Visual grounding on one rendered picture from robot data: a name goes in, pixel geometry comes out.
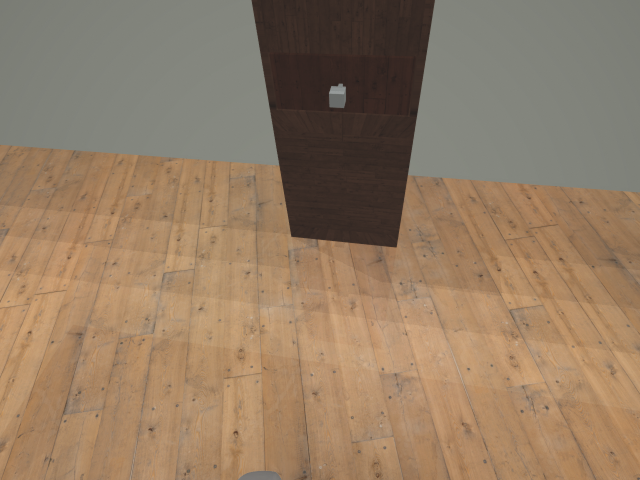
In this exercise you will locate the drawer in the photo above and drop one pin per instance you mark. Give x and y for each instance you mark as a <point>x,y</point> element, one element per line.
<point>374,84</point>

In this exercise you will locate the cabinet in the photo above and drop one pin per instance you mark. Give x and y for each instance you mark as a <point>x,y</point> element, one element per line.
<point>344,174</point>

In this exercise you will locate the handle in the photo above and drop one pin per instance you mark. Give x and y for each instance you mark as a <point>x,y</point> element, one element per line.
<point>337,96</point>

